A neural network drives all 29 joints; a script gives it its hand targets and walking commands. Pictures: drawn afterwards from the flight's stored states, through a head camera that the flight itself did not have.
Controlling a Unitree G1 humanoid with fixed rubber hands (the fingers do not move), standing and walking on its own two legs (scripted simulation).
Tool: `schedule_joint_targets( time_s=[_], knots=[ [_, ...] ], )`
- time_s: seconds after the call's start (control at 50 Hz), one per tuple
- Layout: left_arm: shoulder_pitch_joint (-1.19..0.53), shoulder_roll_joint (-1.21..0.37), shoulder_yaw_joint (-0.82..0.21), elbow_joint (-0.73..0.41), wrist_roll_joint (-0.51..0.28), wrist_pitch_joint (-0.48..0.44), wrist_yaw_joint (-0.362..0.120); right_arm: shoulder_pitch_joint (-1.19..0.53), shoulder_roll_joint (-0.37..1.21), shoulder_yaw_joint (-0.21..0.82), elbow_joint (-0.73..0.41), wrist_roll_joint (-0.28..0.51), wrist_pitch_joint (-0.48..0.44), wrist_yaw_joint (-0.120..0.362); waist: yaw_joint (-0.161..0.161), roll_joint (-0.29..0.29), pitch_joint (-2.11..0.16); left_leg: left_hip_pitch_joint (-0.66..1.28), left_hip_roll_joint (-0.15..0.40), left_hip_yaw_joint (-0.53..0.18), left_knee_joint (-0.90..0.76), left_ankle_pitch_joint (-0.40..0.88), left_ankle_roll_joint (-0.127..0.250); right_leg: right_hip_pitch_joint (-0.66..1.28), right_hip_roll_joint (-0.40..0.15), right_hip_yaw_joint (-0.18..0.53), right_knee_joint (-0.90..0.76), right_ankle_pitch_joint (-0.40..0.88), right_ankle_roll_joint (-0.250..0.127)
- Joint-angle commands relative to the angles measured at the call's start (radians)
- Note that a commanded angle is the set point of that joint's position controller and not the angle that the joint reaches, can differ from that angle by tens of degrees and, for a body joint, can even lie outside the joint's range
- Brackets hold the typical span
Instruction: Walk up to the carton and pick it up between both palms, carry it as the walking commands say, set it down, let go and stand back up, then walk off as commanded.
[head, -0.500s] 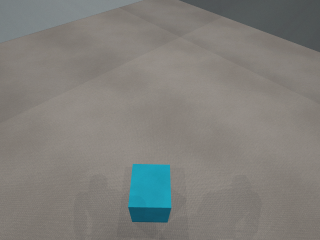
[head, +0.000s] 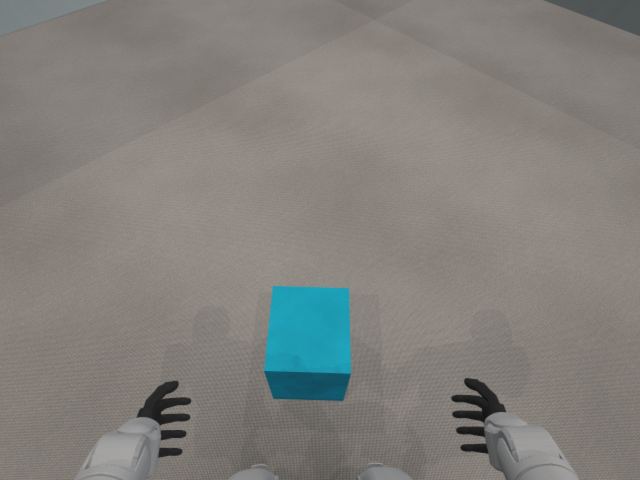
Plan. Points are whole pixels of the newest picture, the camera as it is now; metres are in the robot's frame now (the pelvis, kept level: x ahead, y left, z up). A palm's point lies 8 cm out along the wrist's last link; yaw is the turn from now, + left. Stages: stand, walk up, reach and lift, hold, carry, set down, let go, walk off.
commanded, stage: reach and lift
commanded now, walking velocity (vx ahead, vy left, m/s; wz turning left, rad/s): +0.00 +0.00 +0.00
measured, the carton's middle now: (309, 345) +0.49 +0.01 -0.61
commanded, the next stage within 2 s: none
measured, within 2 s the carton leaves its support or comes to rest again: neither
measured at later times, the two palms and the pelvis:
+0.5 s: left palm (158, 441) +0.19 +0.22 -0.14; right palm (462, 445) +0.17 -0.20 -0.13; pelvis -0.02 +0.00 -0.03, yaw +1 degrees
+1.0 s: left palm (188, 345) +0.33 +0.21 -0.16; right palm (428, 352) +0.31 -0.18 -0.16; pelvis -0.03 +0.00 -0.06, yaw +2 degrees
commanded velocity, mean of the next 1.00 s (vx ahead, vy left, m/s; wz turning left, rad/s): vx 0.00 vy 0.00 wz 0.00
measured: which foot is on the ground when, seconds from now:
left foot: down 0.00-1.00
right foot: down 0.00-1.00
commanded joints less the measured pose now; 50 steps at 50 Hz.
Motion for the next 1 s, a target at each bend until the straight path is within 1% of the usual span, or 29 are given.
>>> schedule_joint_targets(
  time_s=[0.0, 0.04, 0.06, 0.12, 0.16, 0.18, 0.2, 0.22, 0.24, 0.26, 0.28, 0.3, 0.36, 0.38, 0.4, 0.44, 0.5, 0.52, 0.56, 0.58, 0.6, 0.62, 0.7, 0.72, 0.74, 0.76, 0.84, 0.94, 0.98],
  knots=[
    [0.379, -0.026, 0.053, 0.018, 0.039, 0.200, -0.023, 0.365, 0.111, 0.063, -0.012, -0.066, 0.219, 0.042, 0.049, -0.112, -0.145, -0.048, 0.006, -0.107, -0.105, 0.225, 0.050, 0.156, -0.017, 0.175, -0.073, 0.241, -0.055],
    [0.325, -0.042, 0.040, -0.078, 0.071, 0.152, -0.047, 0.385, 0.141, 0.035, -0.020, -0.086, 0.181, 0.050, 0.031, -0.107, -0.140, -0.029, -0.009, -0.112, -0.125, 0.324, 0.036, 0.149, -0.006, 0.163, -0.103, 0.344, -0.067],
    [0.265, -0.027, 0.036, -0.131, 0.081, 0.122, -0.056, 0.358, 0.133, 0.021, -0.045, -0.098, 0.156, 0.052, 0.009, -0.092, -0.132, -0.028, -0.006, -0.111, -0.127, 0.325, 0.028, 0.136, 0.000, 0.150, -0.102, 0.347, -0.072],
    [0.111, 0.008, 0.094, -0.253, 0.117, 0.018, -0.079, 0.154, 0.084, -0.056, -0.243, -0.160, 0.040, 0.043, -0.026, -0.003, -0.135, -0.057, 0.019, -0.121, -0.108, 0.281, 0.003, 0.039, -0.005, 0.123, -0.086, 0.311, -0.070],
    [0.083, 0.001, 0.121, -0.359, 0.121, -0.068, -0.082, 0.092, 0.044, -0.123, -0.378, -0.195, -0.058, 0.031, -0.045, 0.028, -0.273, -0.050, 0.017, -0.140, -0.024, 0.359, -0.017, 0.010, -0.019, 0.119, -0.008, 0.379, -0.061],
    [0.042, -0.002, 0.128, -0.420, 0.129, -0.109, -0.085, 0.049, 0.052, -0.140, -0.450, -0.185, -0.103, 0.034, -0.046, 0.070, -0.361, -0.040, 0.018, -0.150, 0.015, 0.405, -0.022, -0.019, -0.027, 0.114, 0.035, 0.412, -0.052],
    [0.025, -0.012, 0.130, -0.477, 0.149, -0.136, -0.078, 0.052, 0.054, -0.165, -0.459, -0.178, -0.132, 0.043, -0.054, 0.106, -0.443, 0.008, 0.020, -0.159, 0.069, 0.505, -0.037, -0.069, -0.022, 0.104, 0.089, 0.432, -0.039],
    [0.011, -0.008, 0.137, -0.472, 0.162, -0.142, -0.073, 0.043, 0.061, -0.168, -0.453, -0.158, -0.145, 0.052, -0.052, 0.151, -0.496, 0.056, 0.024, -0.174, 0.109, 0.591, -0.053, -0.133, -0.014, 0.081, 0.128, 0.397, -0.018],
    [0.026, -0.028, 0.130, -0.453, 0.158, -0.132, -0.062, 0.068, 0.075, -0.158, -0.424, -0.147, -0.136, 0.064, -0.053, 0.140, -0.519, 0.070, 0.027, -0.170, 0.124, 0.602, -0.058, -0.163, -0.002, 0.072, 0.137, 0.363, -0.008],
    [0.085, -0.005, 0.139, -0.386, 0.181, -0.113, -0.056, 0.162, 0.082, -0.157, -0.368, -0.153, -0.116, 0.072, -0.054, 0.107, -0.508, 0.101, 0.023, -0.156, 0.123, 0.549, -0.059, -0.172, 0.012, 0.050, 0.121, 0.313, 0.004],
    [0.114, -0.002, 0.128, -0.405, 0.166, -0.089, -0.057, 0.209, 0.082, -0.135, -0.379, -0.131, -0.093, 0.077, -0.045, 0.073, -0.508, 0.092, 0.015, -0.140, 0.114, 0.466, -0.050, -0.136, 0.008, 0.052, 0.102, 0.286, 0.004],
    [0.163, -0.002, 0.128, -0.361, 0.162, -0.057, -0.053, 0.258, 0.081, -0.114, -0.368, -0.128, -0.064, 0.080, -0.034, 0.017, -0.489, 0.059, 0.006, -0.117, 0.093, 0.398, -0.040, -0.111, 0.011, 0.049, 0.098, 0.259, 0.012],
    [0.229, -0.045, 0.145, -0.333, 0.159, -0.030, -0.052, 0.246, 0.091, -0.089, -0.430, -0.117, -0.037, 0.083, -0.006, -0.046, -0.441, -0.013, -0.013, -0.106, 0.075, 0.298, -0.013, -0.075, 0.013, 0.054, 0.101, 0.210, 0.008],
    [0.185, -0.040, 0.151, -0.300, 0.155, -0.033, -0.054, 0.194, 0.096, -0.078, -0.427, -0.116, -0.041, 0.083, 0.001, -0.064, -0.366, -0.064, -0.010, -0.108, 0.063, 0.228, -0.009, -0.105, 0.018, 0.049, 0.099, 0.141, 0.013],
    [0.116, -0.061, 0.143, -0.257, 0.158, -0.039, -0.062, 0.114, 0.099, -0.082, -0.413, -0.115, -0.046, 0.081, -0.003, -0.046, -0.298, -0.112, 0.000, -0.105, 0.050, 0.141, -0.013, -0.131, 0.015, 0.059, 0.090, 0.078, 0.005],
    [0.021, -0.050, 0.162, -0.203, 0.160, -0.055, -0.075, 0.036, 0.100, -0.089, -0.377, -0.104, -0.051, 0.075, -0.009, -0.059, -0.156, -0.216, 0.005, -0.081, 0.044, -0.014, -0.013, -0.145, 0.016, 0.064, 0.092, -0.051, 0.008],
    [-0.155, -0.007, 0.170, -0.251, 0.139, -0.093, -0.086, -0.045, 0.091, -0.127, -0.385, -0.110, -0.070, 0.059, -0.044, -0.051, -0.161, -0.221, 0.007, -0.078, 0.050, -0.125, -0.006, -0.184, 0.005, 0.065, 0.112, -0.124, -0.002],
    [-0.212, 0.012, 0.176, -0.309, 0.139, -0.106, -0.084, -0.066, 0.093, -0.142, -0.388, -0.110, -0.074, 0.050, -0.055, -0.046, -0.180, -0.209, 0.011, -0.088, 0.042, -0.140, -0.001, -0.185, 0.003, 0.059, 0.123, -0.120, 0.003],
    [-0.305, 0.040, 0.190, -0.324, 0.154, -0.107, -0.084, -0.141, 0.083, -0.175, -0.393, -0.110, -0.079, 0.037, -0.067, -0.004, -0.231, -0.182, 0.010, -0.098, 0.064, -0.135, -0.013, -0.230, -0.006, 0.051, 0.151, -0.121, 0.010],
    [-0.342, 0.044, 0.199, -0.291, 0.156, -0.099, -0.082, -0.200, 0.109, -0.160, -0.369, -0.096, -0.076, 0.035, -0.051, 0.016, -0.244, -0.184, 0.010, -0.099, 0.064, -0.149, -0.008, -0.255, -0.003, 0.041, 0.166, -0.126, 0.015],
    [-0.380, 0.027, 0.198, -0.279, 0.160, -0.088, -0.075, -0.251, 0.079, -0.177, -0.349, -0.104, -0.077, 0.033, -0.053, 0.057, -0.257, -0.178, 0.016, -0.104, 0.072, -0.159, -0.016, -0.272, -0.003, 0.035, 0.189, -0.123, 0.011],
    [-0.399, 0.036, 0.200, -0.256, 0.166, -0.083, -0.071, -0.284, 0.074, -0.183, -0.355, -0.108, -0.078, 0.032, -0.048, 0.062, -0.278, -0.175, 0.015, -0.104, 0.079, -0.161, -0.020, -0.294, -0.001, 0.026, 0.198, -0.114, 0.015],
    [-0.436, 0.011, 0.210, -0.219, 0.159, -0.061, -0.063, -0.357, 0.100, -0.176, -0.336, -0.095, -0.065, 0.018, -0.032, 0.051, -0.437, -0.140, -0.007, -0.098, 0.121, -0.050, -0.024, -0.244, 0.002, 0.034, 0.199, -0.050, 0.016],
    [-0.413, 0.005, 0.208, -0.174, 0.153, -0.058, -0.058, -0.344, 0.105, -0.175, -0.311, -0.104, -0.063, 0.013, -0.039, 0.007, -0.445, -0.143, -0.014, -0.099, 0.135, -0.020, -0.024, -0.242, 0.009, 0.032, 0.198, -0.037, 0.021],
    [-0.416, 0.020, 0.216, -0.167, 0.161, -0.058, -0.058, -0.355, 0.098, -0.180, -0.337, -0.108, -0.065, 0.010, -0.039, -0.003, -0.473, -0.140, -0.013, -0.105, 0.134, 0.004, -0.018, -0.224, 0.012, 0.030, 0.194, -0.008, 0.026],
    [-0.424, 0.021, 0.213, -0.133, 0.160, -0.063, -0.059, -0.343, 0.111, -0.176, -0.284, -0.113, -0.064, 0.004, -0.037, -0.014, -0.471, -0.149, -0.016, -0.106, 0.144, 0.029, -0.017, -0.236, 0.015, 0.037, 0.202, 0.006, 0.028],
    [-0.544, 0.062, 0.254, -0.107, 0.166, -0.129, -0.060, -0.450, 0.120, -0.207, -0.285, -0.133, -0.115, -0.015, -0.047, -0.078, -0.498, -0.220, -0.028, -0.113, 0.176, 0.125, -0.009, -0.251, 0.015, 0.051, 0.225, 0.127, 0.043],
    [-0.704, 0.091, 0.257, -0.052, 0.158, -0.228, -0.062, -0.543, 0.120, -0.249, -0.191, -0.105, -0.217, -0.035, -0.045, 0.021, -0.602, -0.219, -0.038, -0.114, 0.215, 0.274, -0.028, -0.386, 0.013, 0.054, 0.279, 0.228, 0.049],
    [-0.727, 0.089, 0.257, 0.000, 0.146, -0.251, -0.066, -0.563, 0.134, -0.244, -0.165, -0.105, -0.247, -0.041, -0.046, 0.018, -0.651, -0.243, -0.043, -0.112, 0.225, 0.304, -0.028, -0.386, 0.014, 0.055, 0.284, 0.261, 0.054]
  ],
)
